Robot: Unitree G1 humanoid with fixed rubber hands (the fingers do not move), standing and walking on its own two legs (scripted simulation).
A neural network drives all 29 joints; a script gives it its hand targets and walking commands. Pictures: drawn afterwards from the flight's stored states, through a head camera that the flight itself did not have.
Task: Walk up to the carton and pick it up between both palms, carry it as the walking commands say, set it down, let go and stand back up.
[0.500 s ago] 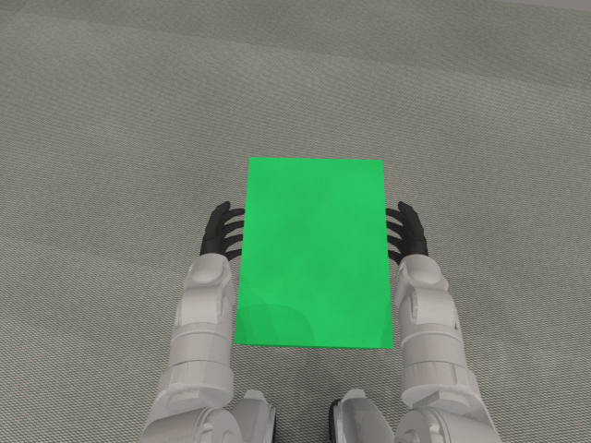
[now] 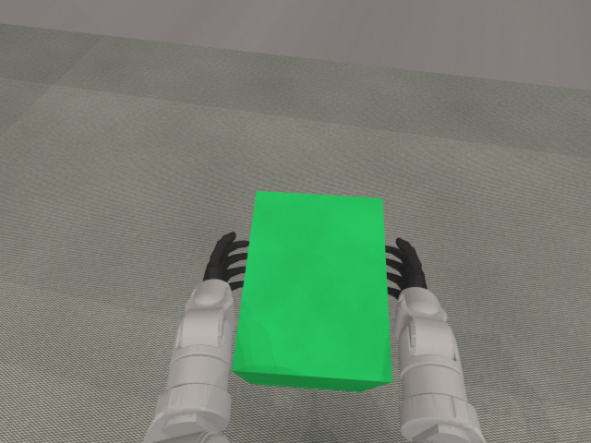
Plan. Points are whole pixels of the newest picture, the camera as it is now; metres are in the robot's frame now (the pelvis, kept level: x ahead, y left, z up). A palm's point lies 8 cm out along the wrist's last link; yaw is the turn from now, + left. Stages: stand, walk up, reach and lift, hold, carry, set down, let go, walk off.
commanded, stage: reach and lift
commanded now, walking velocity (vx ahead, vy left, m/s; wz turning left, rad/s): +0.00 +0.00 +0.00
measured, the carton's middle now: (312, 298) +0.35 +0.00 -0.07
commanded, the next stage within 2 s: hold in 1.62 s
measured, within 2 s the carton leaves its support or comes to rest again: neither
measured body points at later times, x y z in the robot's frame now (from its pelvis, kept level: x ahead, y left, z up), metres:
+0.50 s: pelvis +0.01 +0.00 +0.02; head -0.02 +0.00 +0.47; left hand +0.33 +0.14 +0.06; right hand +0.34 -0.14 +0.05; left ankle +0.02 +0.12 -0.72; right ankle +0.04 -0.11 -0.72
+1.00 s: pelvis +0.00 +0.00 +0.02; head -0.04 +0.00 +0.47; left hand +0.33 +0.14 +0.07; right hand +0.33 -0.14 +0.07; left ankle +0.02 +0.12 -0.72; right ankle +0.04 -0.11 -0.72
